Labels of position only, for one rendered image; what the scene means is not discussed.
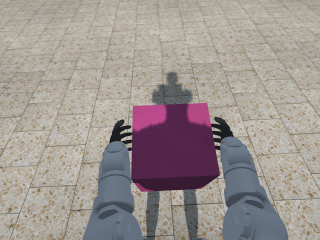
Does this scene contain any left robot forearm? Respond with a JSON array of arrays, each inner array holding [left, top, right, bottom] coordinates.
[[85, 141, 135, 231]]

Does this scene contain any carton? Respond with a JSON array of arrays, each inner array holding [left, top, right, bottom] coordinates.
[[131, 103, 220, 192]]

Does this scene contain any robot left hand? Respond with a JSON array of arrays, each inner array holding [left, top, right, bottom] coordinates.
[[109, 119, 132, 151]]

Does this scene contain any robot right hand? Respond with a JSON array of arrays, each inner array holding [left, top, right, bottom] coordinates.
[[211, 117, 234, 150]]

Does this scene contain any right robot forearm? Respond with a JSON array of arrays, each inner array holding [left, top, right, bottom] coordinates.
[[220, 136, 279, 216]]

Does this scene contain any robot right upper arm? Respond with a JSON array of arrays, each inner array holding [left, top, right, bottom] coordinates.
[[221, 202, 289, 240]]

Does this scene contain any robot left upper arm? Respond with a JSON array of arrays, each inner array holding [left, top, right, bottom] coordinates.
[[82, 211, 144, 240]]

